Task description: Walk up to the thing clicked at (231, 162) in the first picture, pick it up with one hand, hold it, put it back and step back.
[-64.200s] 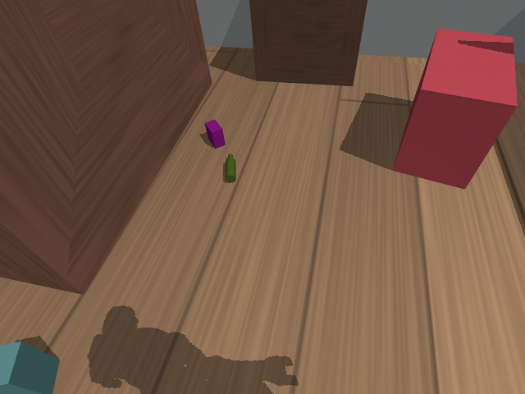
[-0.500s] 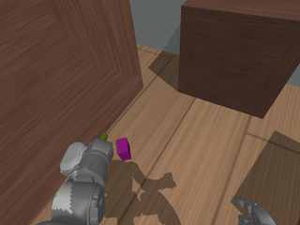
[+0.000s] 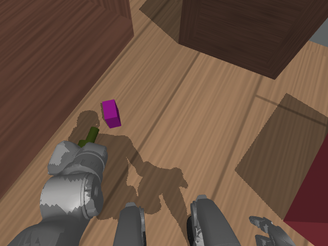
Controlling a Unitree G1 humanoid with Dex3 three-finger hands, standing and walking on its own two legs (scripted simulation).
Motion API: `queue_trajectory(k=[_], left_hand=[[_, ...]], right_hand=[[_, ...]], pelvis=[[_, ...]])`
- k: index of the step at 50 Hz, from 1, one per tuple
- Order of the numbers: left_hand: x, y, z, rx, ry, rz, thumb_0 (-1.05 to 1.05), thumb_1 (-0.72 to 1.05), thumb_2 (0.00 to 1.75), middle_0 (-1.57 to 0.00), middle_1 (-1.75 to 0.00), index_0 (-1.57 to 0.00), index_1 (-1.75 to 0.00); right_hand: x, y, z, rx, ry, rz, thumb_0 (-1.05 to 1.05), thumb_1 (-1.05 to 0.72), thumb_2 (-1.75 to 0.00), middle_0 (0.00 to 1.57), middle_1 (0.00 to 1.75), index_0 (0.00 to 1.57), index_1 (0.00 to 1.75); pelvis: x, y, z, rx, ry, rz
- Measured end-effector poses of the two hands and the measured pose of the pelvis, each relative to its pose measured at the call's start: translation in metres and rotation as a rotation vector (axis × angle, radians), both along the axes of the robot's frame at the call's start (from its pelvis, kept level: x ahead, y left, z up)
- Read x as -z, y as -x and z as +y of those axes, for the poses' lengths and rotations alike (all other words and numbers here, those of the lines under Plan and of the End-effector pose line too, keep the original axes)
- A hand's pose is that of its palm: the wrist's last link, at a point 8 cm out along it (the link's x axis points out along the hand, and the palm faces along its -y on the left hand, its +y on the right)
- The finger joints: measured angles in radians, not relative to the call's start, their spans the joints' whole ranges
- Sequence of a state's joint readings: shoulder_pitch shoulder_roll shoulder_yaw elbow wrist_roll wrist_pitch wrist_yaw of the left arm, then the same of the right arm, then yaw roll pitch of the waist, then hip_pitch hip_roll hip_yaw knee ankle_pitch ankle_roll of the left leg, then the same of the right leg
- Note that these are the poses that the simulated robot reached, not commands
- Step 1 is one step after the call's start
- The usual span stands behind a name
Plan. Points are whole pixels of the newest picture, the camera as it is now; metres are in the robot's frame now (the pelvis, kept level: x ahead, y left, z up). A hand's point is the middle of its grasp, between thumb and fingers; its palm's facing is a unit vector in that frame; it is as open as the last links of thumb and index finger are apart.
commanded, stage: crouch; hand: left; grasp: from above
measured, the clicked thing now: (83, 156) +0.37 +0.25 -0.15
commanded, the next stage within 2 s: lower in 1.36 s
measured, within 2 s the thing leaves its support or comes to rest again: neither
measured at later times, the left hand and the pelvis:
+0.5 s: hand (103, 163) +0.40 +0.24 -0.33, palm faces -0.03 -0.49 -0.87, open 8.6 cm; pelvis -0.04 +0.01 -0.19, yaw -3 degrees
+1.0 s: hand (107, 166) +0.41 +0.24 -0.42, palm faces -0.06 -0.48 -0.88, open 8.6 cm; pelvis -0.05 +0.01 -0.28, yaw -3 degrees
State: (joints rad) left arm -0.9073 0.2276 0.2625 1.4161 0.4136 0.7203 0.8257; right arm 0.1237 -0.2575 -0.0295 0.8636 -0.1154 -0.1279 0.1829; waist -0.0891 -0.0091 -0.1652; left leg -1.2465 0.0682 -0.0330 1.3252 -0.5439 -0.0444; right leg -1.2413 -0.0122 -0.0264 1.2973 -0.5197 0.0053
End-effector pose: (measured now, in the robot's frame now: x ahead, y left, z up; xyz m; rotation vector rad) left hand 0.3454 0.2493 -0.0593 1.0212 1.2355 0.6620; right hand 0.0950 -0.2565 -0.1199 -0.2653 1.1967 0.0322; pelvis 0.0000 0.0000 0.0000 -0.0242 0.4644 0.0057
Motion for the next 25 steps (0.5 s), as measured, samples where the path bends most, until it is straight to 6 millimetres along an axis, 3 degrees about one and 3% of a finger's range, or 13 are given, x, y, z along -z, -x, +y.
queue_trajectory(k=[6, 10, 18, 25], left_hand=[[0.073, -0.009, -0.003, 0.028, 0.048, -0.053, 0.0, 0.15, 0.42, -0.82, -0.46, -0.81, -0.47], [0.112, -0.022, -0.008, 0.056, 0.062, -0.082, 0.0, 0.14, 0.41, -0.84, -0.41, -0.84, -0.43], [0.168, -0.043, -0.003, 0.013, 0.055, -0.12, 0.0, 0.14, 0.39, -0.89, -0.3, -0.89, -0.34], [0.213, -0.047, -0.002, 0.006, 0.075, -0.098, 0.0, 0.15, 0.39, -0.9, -0.26, -0.89, -0.31]], right_hand=[[0.058, 0.035, 0.005, 0.029, 0.023, 0.078, 0.01, -0.89, -0.9, 0.2, 0.3, 0.2, 0.3], [0.091, 0.058, 0.007, 0.05, 0.044, 0.13, 0.01, -0.89, -0.9, 0.2, 0.3, 0.2, 0.3], [0.15, 0.098, 0.005, 0.082, 0.047, 0.207, 0.0, -0.9, -0.91, 0.2, 0.3, 0.2, 0.3], [0.19, 0.121, 0.005, 0.119, 0.018, 0.253, 0.0, -0.9, -0.91, 0.2, 0.3, 0.2, 0.3]], pelvis=[[0.055, 0.02, 0.006, 0.002, 0.016, 0.085], [0.089, 0.03, 0.009, 0.005, 0.027, 0.127], [0.151, 0.04, 0.01, 0.02, 0.028, 0.183], [0.192, 0.044, 0.009, 0.026, 0.029, 0.206]])
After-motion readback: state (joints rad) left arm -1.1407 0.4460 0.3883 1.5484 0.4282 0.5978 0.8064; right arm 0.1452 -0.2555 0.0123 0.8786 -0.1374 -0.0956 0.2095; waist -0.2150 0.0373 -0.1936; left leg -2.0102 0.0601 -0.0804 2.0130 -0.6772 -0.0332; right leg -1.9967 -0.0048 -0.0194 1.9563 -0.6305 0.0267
